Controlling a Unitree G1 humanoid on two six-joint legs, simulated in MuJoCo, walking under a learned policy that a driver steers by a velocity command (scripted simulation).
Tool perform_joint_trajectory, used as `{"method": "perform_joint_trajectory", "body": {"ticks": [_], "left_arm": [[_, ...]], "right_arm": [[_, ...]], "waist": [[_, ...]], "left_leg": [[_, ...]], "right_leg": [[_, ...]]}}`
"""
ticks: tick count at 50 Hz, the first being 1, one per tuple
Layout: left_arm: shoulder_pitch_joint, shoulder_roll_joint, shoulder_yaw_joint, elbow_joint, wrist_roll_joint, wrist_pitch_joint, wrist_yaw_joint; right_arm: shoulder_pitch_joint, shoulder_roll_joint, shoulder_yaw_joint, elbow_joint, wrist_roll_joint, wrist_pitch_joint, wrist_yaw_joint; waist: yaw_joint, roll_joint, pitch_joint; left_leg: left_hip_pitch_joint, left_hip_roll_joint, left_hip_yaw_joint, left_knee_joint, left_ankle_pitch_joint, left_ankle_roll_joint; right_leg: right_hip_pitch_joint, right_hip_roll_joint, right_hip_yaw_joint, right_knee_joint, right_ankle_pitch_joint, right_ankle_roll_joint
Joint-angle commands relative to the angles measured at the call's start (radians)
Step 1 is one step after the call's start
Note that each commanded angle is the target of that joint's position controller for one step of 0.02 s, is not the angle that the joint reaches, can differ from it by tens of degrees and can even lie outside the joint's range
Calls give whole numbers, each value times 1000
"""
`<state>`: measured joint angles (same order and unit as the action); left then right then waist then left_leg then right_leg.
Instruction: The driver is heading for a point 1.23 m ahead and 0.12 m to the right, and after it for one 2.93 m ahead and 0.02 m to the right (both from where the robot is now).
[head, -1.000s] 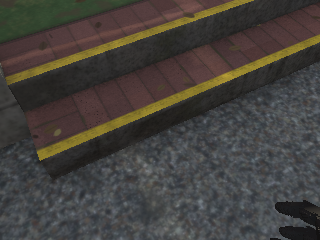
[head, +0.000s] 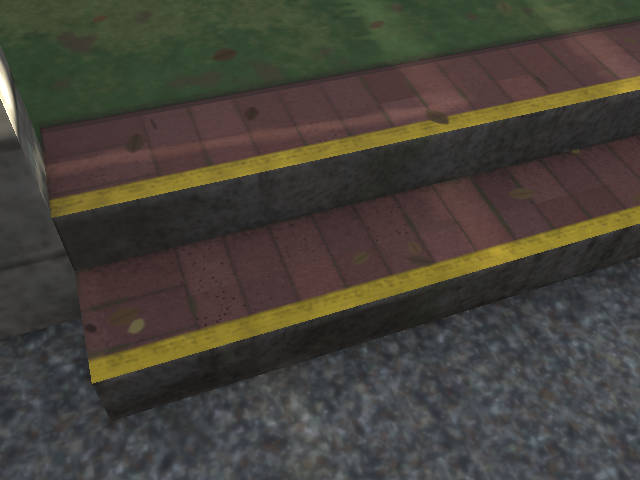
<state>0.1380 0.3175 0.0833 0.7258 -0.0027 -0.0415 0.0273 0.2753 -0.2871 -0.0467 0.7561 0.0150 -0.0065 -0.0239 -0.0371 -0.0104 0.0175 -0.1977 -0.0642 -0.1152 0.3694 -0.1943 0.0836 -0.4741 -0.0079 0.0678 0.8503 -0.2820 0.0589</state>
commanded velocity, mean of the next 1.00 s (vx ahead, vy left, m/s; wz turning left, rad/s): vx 0.40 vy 0.00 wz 0.03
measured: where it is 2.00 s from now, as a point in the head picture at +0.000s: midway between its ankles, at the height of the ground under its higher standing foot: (339, 441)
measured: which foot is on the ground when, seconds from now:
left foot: down 0.00-0.24, up 0.26-0.68, down 0.70-1.00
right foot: up 0.00-0.22, down 0.24-0.72, up 0.74-1.00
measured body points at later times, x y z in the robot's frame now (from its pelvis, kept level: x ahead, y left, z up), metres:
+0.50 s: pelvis +0.18 -0.05 +0.00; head +0.20 -0.07 +0.45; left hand +0.17 +0.22 -0.12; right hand +0.36 -0.30 -0.11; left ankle +0.26 +0.12 -0.69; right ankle +0.13 -0.16 -0.75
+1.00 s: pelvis +0.40 +0.02 +0.00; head +0.44 +0.02 +0.44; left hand +0.56 +0.29 -0.11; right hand +0.51 -0.27 -0.11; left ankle +0.41 +0.11 -0.75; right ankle +0.49 -0.13 -0.69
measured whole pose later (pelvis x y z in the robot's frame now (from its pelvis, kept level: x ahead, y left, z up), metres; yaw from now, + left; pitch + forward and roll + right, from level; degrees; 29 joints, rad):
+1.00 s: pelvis +0.40 +0.02 +0.00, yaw -1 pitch +1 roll +2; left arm 0.16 0.31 0.04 0.72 0.00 -0.02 0.02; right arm 0.21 -0.28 -0.05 0.79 -0.03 -0.08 -0.01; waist -0.02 -0.05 0.07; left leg -0.17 -0.02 0.15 0.29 -0.14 0.05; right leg -0.62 -0.07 0.03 0.91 -0.20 0.06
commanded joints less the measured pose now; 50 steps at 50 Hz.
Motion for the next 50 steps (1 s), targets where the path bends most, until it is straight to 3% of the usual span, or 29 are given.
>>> {"method": "perform_joint_trajectory", "body": {"ticks": [1,7,9,11,12,13,14,15,16,19,22,26,29,31,32,33,34,35,36,37,38,39,40,41,42,43,46,48,50], "left_arm": [[-108,56,8,-84,-4,-47,-14],[-135,63,-3,-92,-18,-77,-38],[-99,71,-2,-83,-20,-86,-40],[-2,82,5,-54,-14,-92,-33],[100,110,13,-35,-8,-93,-25],[192,198,32,-15,6,-92,-22],[280,231,49,20,2,-85,-37],[246,160,28,16,-9,-87,-43],[209,118,14,6,-7,-85,-44],[156,78,-4,-3,5,-76,-40],[168,94,-4,10,-7,-75,-33],[208,125,-1,38,-11,-61,-22],[262,138,1,63,-18,-54,-21],[254,149,6,69,-23,-50,-16],[246,161,10,70,-20,-47,-15],[238,175,15,70,-16,-44,-13],[229,174,13,68,-15,-39,-11],[222,153,1,63,-9,-35,-10],[225,89,-26,30,21,-37,-9],[372,-27,-59,27,-3,-48,-16],[302,103,-31,57,-35,-56,-22],[221,135,-20,31,-50,-56,-25],[177,117,-24,27,-31,-50,-17],[167,108,-20,28,-12,-39,-10],[198,85,-23,34,-10,-22,-5],[223,63,-26,39,-11,-5,-1],[181,41,-29,-9,0,23,5],[125,24,-35,-40,3,20,-5],[76,24,-33,-66,2,20,-19]], "right_arm": [[7,-192,-54,-58,2,-18,-12],[45,-185,-49,-45,4,-26,9],[35,-175,-45,-45,4,-28,16],[31,-131,-30,-46,-2,-31,21],[15,-88,-16,-55,-10,-36,21],[27,-30,2,-83,-6,-49,18],[5,-91,-10,-114,8,-63,10],[-1,-159,-30,-103,18,-70,10],[-15,-159,-31,-92,15,-73,16],[-64,-113,-27,-94,-8,-81,30],[-106,-74,-16,-109,-13,-80,30],[-233,-32,4,-151,-13,-90,39],[-310,-40,5,-176,-1,-97,52],[-326,-64,0,-186,3,-100,58],[-315,-83,-4,-188,-4,-100,60],[-283,-104,-12,-182,-8,-99,57],[-196,-131,-26,-163,-12,-99,48],[-55,-173,-46,-128,-15,-95,36],[133,-243,-63,-98,-32,-89,23],[164,-283,-72,-65,-43,-80,32],[144,-176,-49,-77,-33,-78,31],[63,-138,-35,-86,-29,-82,32],[-10,-119,-26,-89,-36,-86,34],[-65,-100,-22,-87,-43,-92,39],[-100,-87,-18,-83,-50,-101,41],[-127,-83,-20,-76,-44,-110,41],[-166,-123,-33,-57,-35,-113,25],[-173,-130,-35,-50,-43,-99,4],[-164,-139,-37,-45,-37,-82,-8]], "waist": [[-24,137,-15],[-47,153,13],[-15,148,19],[42,137,-9],[91,92,-53],[98,-123,-99],[121,-255,-90],[103,-168,-2],[88,-131,37],[66,-88,42],[70,-89,33],[108,-78,41],[126,-74,51],[106,-79,50],[87,-81,39],[62,-91,3],[9,-96,-56],[-67,-84,-146],[-126,33,-320],[-36,340,-439],[-85,186,-354],[-64,154,-199],[-27,74,-127],[9,57,-85],[49,75,-88],[72,85,-89],[91,106,-59],[74,111,-66],[57,105,-91]], "left_leg": [[126,221,-290,-173,-184,147],[20,241,-318,-152,-215,139],[-6,237,-326,-125,-218,122],[-59,189,-300,-47,-175,87],[-134,144,-240,91,-147,48],[-342,16,-80,370,-213,-15],[-539,-4,-16,615,-380,-48],[-621,54,-45,719,-334,-41],[-635,92,-25,751,-245,-39],[-577,157,22,685,-83,-55],[-540,156,73,575,5,-95],[-426,128,114,298,177,-116],[-363,102,120,196,237,-103],[-353,100,99,149,209,-71],[-323,91,96,128,186,-54],[-255,70,111,121,150,-36],[-112,49,128,94,149,-8],[105,66,120,75,184,27],[441,263,-76,145,276,77],[685,481,-492,43,110,217],[579,440,-490,-32,-79,177],[429,421,-334,-60,40,144],[290,383,-218,-76,279,133],[183,355,-123,-83,491,131],[97,336,-42,-95,621,127],[38,330,11,-106,700,131],[-29,329,122,-141,751,145],[-32,299,199,-146,690,132],[-3,302,226,-135,649,121]], "right_leg": [[-110,5,3,-169,66,13],[56,5,-26,-318,104,-18],[140,4,-38,-381,124,-50],[301,0,-45,-432,113,-78],[440,-78,39,-449,75,-114],[631,-233,315,-540,-102,-209],[669,-375,629,-646,-324,-316],[618,-371,614,-658,-389,-318],[583,-321,506,-659,-316,-291],[485,-232,298,-697,-12,-257],[440,-191,170,-721,217,-259],[388,-147,53,-722,353,-241],[409,-177,52,-705,384,-238],[467,-211,60,-673,443,-221],[494,-215,55,-640,516,-209],[516,-217,51,-585,658,-198],[503,-199,43,-480,809,-183],[430,-156,25,-306,832,-158],[214,-90,2,-4,481,-127],[-130,66,7,298,-299,-82],[-203,15,104,383,-299,-89],[-232,-19,78,388,-214,-90],[-185,-54,50,361,-151,-72],[-133,-72,41,330,-126,-52],[-48,-86,39,320,-113,-37],[-7,-79,21,316,-93,-26],[-38,-77,-3,222,-8,2],[-9,-77,-29,81,105,13],[28,-73,-46,-11,189,6]]}}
